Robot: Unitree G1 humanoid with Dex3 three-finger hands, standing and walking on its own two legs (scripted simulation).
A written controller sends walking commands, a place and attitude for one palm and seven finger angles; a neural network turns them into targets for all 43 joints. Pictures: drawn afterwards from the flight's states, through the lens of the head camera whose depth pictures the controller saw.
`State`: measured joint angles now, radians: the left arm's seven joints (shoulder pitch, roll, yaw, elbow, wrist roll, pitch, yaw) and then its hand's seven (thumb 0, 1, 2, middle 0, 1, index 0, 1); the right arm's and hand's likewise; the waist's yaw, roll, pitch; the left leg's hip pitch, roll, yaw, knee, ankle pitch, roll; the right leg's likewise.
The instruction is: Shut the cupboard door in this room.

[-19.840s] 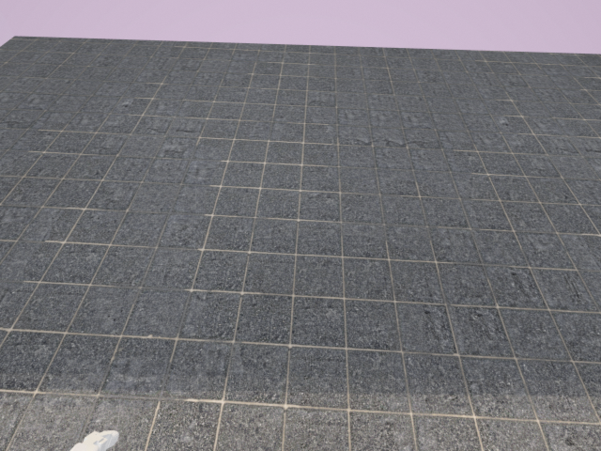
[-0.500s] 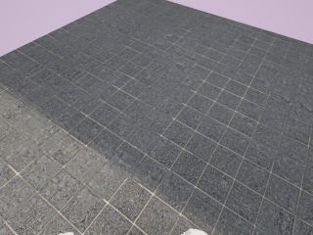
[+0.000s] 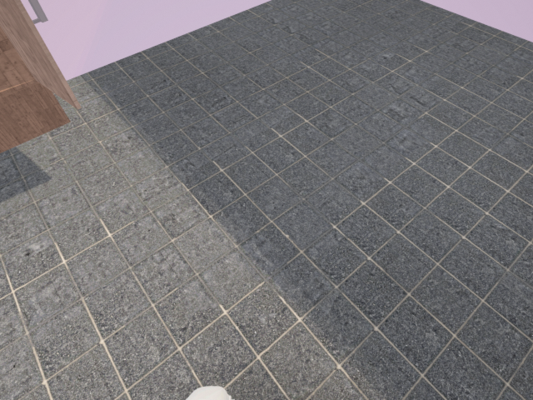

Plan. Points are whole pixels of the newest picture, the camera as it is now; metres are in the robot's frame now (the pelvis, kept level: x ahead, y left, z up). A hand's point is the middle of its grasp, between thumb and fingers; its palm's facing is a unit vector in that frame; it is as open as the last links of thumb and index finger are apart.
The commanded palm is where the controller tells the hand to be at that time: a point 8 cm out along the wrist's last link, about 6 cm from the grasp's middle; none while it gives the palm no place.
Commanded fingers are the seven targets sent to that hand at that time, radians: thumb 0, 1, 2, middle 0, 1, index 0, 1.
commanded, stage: turn or walk to find it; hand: left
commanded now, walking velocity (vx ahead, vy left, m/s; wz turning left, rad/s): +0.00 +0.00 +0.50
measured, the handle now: (26, 1) +1.31 +0.94 -0.04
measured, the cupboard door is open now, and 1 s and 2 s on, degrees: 100 100 100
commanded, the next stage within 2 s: none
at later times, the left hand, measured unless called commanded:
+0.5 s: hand out of the picture +0.08 +0.23 -0.15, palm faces +0.23 -0.93 -0.28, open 7.4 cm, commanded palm none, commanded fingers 0.00 0.90 0.90 -0.20 -0.30 -0.20 -0.30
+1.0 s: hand out of the picture -0.12 +0.17 -0.16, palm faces +0.57 -0.78 -0.25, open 7.4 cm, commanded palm none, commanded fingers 0.00 0.90 0.90 -0.20 -0.30 -0.20 -0.30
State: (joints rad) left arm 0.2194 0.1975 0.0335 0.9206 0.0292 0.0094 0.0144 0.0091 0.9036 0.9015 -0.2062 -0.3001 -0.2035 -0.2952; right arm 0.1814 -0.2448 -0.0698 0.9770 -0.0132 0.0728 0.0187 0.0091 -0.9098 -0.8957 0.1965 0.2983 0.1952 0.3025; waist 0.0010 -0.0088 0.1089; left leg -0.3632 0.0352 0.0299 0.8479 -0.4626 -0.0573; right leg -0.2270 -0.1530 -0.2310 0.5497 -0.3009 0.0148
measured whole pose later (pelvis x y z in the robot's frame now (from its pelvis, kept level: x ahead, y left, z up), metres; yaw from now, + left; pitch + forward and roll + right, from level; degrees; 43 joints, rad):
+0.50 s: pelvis +0.00 +0.00 +0.00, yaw +13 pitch +0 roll +1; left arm 0.12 0.23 0.04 0.89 0.00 0.03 0.01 0.01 0.91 0.90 -0.20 -0.30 -0.20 -0.29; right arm 0.20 -0.21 -0.06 0.94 -0.02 0.04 0.00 0.01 -0.90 -0.89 0.20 0.30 0.20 0.30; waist -0.02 0.02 0.07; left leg -0.28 -0.05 -0.11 0.54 -0.27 -0.02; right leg -0.31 -0.04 -0.05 0.62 -0.33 0.07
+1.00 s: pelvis +0.02 +0.02 +0.01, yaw +32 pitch +0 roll +1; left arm 0.37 0.22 0.06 1.04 0.04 -0.04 0.00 0.01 0.91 0.90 -0.20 -0.30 -0.20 -0.29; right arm 0.14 -0.23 -0.06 0.98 -0.02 0.05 0.05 0.01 -0.91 -0.90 0.19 0.30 0.19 0.30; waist 0.06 -0.02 0.06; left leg -0.36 0.08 0.10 0.72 -0.40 -0.02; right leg -0.10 -0.17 -0.35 0.44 -0.30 0.04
